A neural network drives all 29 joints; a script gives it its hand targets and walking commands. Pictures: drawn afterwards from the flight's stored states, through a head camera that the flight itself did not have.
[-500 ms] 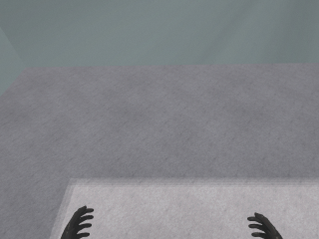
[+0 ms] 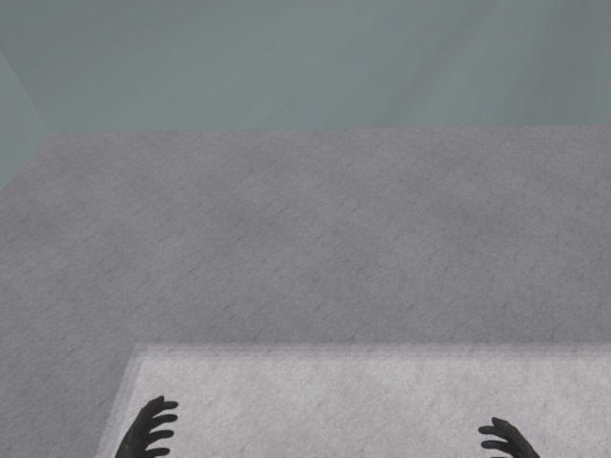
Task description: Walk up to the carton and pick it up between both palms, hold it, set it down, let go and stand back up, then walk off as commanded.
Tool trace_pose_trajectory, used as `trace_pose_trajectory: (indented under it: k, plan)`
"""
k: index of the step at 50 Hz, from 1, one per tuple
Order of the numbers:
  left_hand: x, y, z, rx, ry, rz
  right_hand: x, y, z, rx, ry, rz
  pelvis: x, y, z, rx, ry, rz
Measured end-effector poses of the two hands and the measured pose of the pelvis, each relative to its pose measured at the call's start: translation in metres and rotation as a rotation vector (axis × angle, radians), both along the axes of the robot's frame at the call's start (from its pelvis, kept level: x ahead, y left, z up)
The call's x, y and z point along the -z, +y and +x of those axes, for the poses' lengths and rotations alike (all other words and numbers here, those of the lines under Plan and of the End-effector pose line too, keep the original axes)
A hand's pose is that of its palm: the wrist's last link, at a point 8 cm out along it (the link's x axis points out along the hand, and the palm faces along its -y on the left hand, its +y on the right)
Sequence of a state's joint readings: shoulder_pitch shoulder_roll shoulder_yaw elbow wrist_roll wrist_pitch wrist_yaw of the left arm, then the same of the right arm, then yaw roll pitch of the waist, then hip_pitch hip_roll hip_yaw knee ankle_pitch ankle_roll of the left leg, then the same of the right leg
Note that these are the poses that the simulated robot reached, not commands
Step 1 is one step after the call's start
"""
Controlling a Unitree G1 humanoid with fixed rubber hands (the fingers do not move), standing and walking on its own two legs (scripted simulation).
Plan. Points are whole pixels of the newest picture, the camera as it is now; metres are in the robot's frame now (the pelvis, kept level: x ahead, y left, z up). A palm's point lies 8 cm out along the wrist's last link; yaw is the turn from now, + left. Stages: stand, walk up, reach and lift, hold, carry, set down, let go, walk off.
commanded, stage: stand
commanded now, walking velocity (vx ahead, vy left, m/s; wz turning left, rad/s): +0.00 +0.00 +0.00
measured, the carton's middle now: out of the picture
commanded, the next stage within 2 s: walk up in 0.38 s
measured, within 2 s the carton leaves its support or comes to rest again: neither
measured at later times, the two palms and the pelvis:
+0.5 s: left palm out of the picture +0.13 +0.26 -0.08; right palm out of the picture +0.11 -0.26 -0.10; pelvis -0.01 +0.00 +0.00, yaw +0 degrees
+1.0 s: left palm (228, 421) +0.20 +0.14 -0.07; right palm out of the picture -0.05 -0.45 -0.10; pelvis -0.03 -0.10 -0.01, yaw -23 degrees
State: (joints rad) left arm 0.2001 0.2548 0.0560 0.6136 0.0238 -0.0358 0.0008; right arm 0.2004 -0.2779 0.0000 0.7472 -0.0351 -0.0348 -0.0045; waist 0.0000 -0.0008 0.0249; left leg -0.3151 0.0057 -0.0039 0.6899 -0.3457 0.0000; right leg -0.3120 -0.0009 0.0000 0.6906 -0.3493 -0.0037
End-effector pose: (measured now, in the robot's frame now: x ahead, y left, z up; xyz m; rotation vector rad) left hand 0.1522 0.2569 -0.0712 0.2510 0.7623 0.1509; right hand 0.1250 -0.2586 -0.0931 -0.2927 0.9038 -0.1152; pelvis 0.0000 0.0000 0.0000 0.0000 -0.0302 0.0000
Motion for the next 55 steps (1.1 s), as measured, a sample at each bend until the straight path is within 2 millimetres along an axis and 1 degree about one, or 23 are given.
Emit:
trace_pose_trajectory:
  k: [29,31,32,34,37,40,43,45,47,48,50,53,55]
  plan:
    - [0.007,0.005,-0.022,-0.013,0.041,0.004,0.005,-0.004,-0.022,0.012,0.034,-0.005,0.000,0.000,-0.012,0.000,-0.017,0.000]
    - [0.010,0.004,-0.024,0.019,0.087,0.003,0.005,-0.007,-0.026,0.022,0.040,-0.012,0.000,0.000,-0.013,0.009,-0.018,0.000]
    - [0.012,0.003,-0.024,0.042,0.119,0.005,0.004,-0.012,-0.030,0.038,0.041,-0.020,0.001,0.000,-0.014,0.031,-0.016,0.000]
    - [0.015,0.000,-0.021,0.098,0.177,0.021,0.001,-0.029,-0.045,0.094,0.037,-0.043,0.001,-0.003,-0.016,0.100,-0.013,0.002]
    - [0.015,-0.007,-0.005,0.181,0.219,0.043,-0.006,-0.063,-0.077,0.207,0.044,-0.094,0.000,-0.012,-0.020,0.183,-0.013,-0.001]
    - [0.012,-0.021,0.012,0.249,0.231,0.065,-0.011,-0.098,-0.108,0.295,0.060,-0.138,0.001,-0.026,-0.022,0.247,-0.007,0.008]
    - [0.009,-0.047,0.027,0.306,0.236,0.087,-0.010,-0.131,-0.135,0.363,0.074,-0.158,0.003,-0.046,-0.024,0.312,0.010,0.025]
    - [0.008,-0.071,0.038,0.346,0.232,0.103,-0.005,-0.152,-0.152,0.408,0.082,-0.155,0.006,-0.063,-0.026,0.355,0.026,0.046]
    - [0.008,-0.096,0.045,0.390,0.217,0.123,0.005,-0.171,-0.167,0.442,0.092,-0.146,0.011,-0.081,-0.028,0.385,0.030,0.050]
    - [0.006,-0.106,0.046,0.408,0.216,0.134,0.009,-0.177,-0.173,0.454,0.103,-0.136,0.012,-0.088,-0.029,0.396,0.026,0.044]
    - [-0.001,-0.119,0.046,0.414,0.214,0.145,0.010,-0.187,-0.179,0.464,0.121,-0.121,0.007,-0.099,-0.030,0.402,0.031,0.055]
    - [-0.014,-0.131,0.045,0.400,0.221,0.166,0.002,-0.199,-0.180,0.462,0.128,-0.109,-0.005,-0.113,-0.032,0.414,0.047,0.069]
    - [-0.018,-0.139,0.045,0.401,0.231,0.177,-0.002,-0.207,-0.181,0.465,0.128,-0.109,-0.010,-0.120,-0.033,0.434,0.052,0.070]
